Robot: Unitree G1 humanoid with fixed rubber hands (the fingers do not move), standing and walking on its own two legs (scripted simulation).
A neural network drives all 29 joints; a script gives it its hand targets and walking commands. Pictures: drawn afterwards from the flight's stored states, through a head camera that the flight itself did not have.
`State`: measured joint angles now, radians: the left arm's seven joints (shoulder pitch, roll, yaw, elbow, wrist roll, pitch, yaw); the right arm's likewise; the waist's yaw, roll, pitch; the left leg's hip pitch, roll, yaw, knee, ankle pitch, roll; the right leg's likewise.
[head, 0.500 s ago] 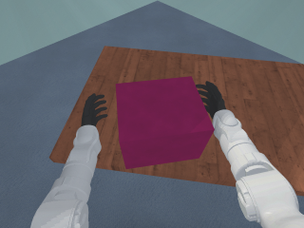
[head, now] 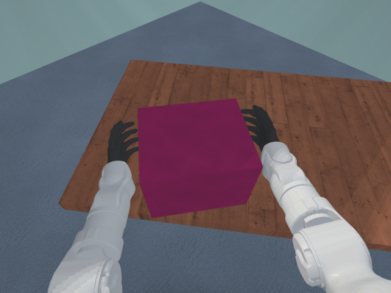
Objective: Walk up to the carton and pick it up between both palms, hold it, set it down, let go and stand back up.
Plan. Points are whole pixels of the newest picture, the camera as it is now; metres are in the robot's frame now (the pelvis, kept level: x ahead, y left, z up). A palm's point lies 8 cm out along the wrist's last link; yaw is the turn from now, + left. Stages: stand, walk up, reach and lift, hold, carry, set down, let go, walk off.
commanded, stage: reach and lift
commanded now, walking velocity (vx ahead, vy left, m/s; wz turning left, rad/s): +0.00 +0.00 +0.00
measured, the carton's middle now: (194, 157) +0.40 +0.08 +0.02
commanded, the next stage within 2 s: none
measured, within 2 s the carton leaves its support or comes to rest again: leaves its support in 0.98 s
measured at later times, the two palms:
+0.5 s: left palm (112, 161) +0.34 +0.24 +0.05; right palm (258, 142) +0.43 -0.06 +0.07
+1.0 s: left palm (108, 163) +0.33 +0.24 +0.05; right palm (259, 149) +0.41 -0.06 +0.07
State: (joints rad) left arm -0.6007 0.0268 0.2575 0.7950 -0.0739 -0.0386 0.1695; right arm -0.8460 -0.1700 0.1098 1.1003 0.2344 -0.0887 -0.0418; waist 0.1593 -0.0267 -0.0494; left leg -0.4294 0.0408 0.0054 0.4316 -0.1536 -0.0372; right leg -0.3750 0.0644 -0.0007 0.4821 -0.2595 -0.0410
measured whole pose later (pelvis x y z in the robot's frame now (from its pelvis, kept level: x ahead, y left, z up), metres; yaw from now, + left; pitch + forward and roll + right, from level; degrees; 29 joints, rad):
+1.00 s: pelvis -0.01 +0.01 +0.00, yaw +0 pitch +8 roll +0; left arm -0.59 -0.04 0.40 0.75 0.09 -0.05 0.14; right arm -0.77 -0.04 -0.20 1.04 -0.14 -0.17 -0.03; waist 0.16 -0.03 -0.06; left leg -0.43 0.03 0.01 0.43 -0.14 -0.04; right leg -0.37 0.06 0.00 0.48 -0.24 -0.04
